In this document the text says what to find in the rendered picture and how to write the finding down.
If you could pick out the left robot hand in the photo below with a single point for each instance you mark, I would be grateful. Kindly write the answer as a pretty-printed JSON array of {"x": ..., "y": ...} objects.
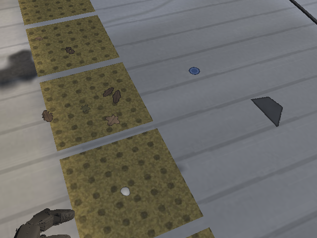
[{"x": 44, "y": 220}]

